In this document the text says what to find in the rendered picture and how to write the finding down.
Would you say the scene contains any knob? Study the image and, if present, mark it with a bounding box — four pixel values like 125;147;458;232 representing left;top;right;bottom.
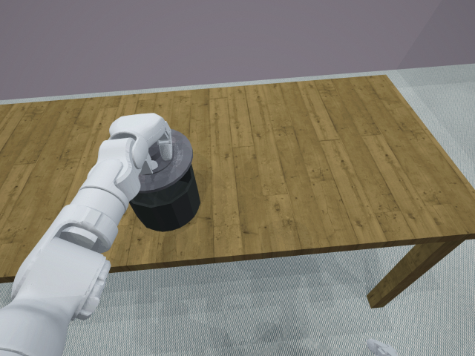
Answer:
148;142;161;161

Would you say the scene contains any robot left upper arm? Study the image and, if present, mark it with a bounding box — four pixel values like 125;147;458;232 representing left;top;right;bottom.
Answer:
0;237;111;356

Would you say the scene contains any table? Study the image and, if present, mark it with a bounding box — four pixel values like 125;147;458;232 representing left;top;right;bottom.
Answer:
0;75;475;309

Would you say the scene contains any robot left hand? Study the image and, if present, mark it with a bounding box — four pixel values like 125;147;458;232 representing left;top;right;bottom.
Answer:
109;113;172;175

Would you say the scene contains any robot left forearm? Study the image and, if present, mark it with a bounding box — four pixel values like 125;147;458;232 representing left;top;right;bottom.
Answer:
11;130;148;300

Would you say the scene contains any lid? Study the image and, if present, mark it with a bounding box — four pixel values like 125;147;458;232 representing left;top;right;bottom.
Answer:
138;129;193;194

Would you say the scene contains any robot right hand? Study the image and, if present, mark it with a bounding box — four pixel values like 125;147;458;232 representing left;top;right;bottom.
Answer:
367;339;398;356

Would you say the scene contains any pot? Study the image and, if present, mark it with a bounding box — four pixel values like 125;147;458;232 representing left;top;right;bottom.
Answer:
129;165;200;231

